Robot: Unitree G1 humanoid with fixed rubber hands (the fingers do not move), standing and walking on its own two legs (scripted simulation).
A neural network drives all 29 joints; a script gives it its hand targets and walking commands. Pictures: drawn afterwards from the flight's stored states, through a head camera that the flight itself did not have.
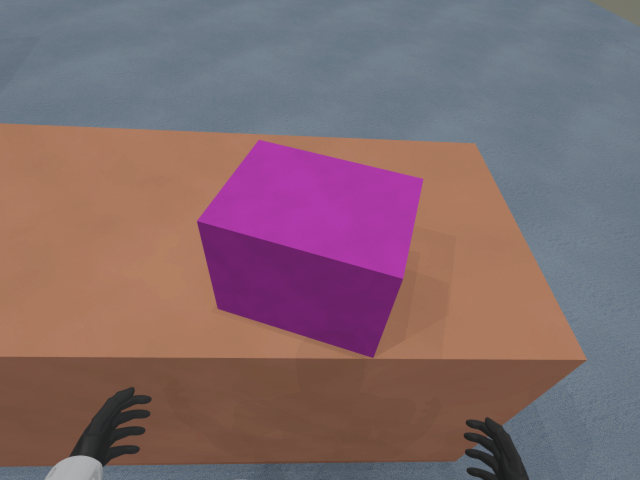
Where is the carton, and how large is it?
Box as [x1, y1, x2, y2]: [197, 140, 422, 357]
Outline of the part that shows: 258,140 197,220 217,307 232,313 373,357 402,280 422,179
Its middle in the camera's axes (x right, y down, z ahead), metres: -0.01 +0.01 +0.61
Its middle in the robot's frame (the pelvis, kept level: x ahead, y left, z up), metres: +0.46 +0.01 +0.01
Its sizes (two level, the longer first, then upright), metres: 0.267 0.199 0.207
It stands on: a pedestal, 0.66 m high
